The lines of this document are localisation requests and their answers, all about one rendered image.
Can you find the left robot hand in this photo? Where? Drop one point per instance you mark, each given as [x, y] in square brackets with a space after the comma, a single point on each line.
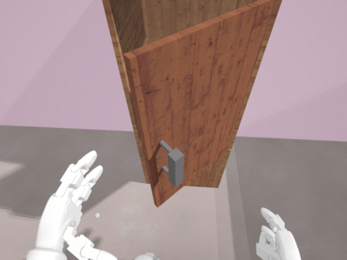
[64, 206]

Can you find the cupboard door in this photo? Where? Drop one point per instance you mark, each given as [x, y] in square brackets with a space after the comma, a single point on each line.
[188, 90]

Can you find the handle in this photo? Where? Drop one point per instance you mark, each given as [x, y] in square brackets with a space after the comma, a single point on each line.
[175, 164]

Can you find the robot left forearm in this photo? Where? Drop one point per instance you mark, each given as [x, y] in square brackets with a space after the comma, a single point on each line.
[45, 254]

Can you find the right robot hand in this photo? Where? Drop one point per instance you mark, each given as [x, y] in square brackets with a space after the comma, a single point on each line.
[282, 243]

